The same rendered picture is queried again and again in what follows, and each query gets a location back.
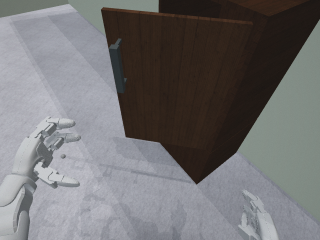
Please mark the handle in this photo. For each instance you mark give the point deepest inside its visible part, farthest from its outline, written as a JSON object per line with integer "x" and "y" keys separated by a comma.
{"x": 116, "y": 61}

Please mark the robot right hand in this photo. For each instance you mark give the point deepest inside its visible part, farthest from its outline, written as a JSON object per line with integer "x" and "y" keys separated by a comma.
{"x": 263, "y": 224}

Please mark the robot left hand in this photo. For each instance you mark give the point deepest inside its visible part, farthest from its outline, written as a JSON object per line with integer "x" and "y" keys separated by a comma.
{"x": 32, "y": 150}

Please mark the cupboard door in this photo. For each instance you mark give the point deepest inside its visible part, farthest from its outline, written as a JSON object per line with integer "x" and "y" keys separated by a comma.
{"x": 178, "y": 68}

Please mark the left robot forearm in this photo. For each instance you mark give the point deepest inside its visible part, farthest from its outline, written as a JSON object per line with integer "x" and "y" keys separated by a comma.
{"x": 16, "y": 197}

